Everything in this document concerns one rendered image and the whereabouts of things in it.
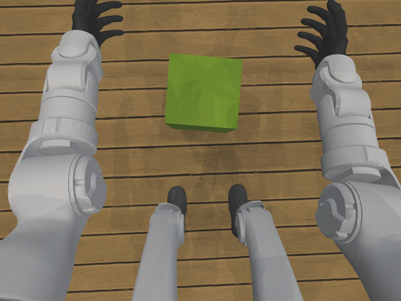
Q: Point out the robot left upper arm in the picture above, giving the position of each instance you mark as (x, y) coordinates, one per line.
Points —
(52, 198)

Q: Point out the robot right foot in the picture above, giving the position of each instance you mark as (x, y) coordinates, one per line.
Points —
(237, 197)

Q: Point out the robot right upper arm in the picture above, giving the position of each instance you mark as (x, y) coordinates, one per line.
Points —
(364, 221)

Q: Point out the right robot thigh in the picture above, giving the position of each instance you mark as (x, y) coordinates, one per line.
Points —
(271, 272)

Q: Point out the carton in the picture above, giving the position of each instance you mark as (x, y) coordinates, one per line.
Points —
(203, 93)

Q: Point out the robot left hand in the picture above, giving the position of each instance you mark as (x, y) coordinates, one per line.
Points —
(86, 14)

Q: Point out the robot right hand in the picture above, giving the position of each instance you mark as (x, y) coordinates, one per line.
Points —
(333, 33)

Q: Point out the robot right forearm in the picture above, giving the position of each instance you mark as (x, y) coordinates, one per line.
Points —
(347, 129)

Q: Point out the robot left forearm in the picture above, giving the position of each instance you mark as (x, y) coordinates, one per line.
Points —
(66, 123)

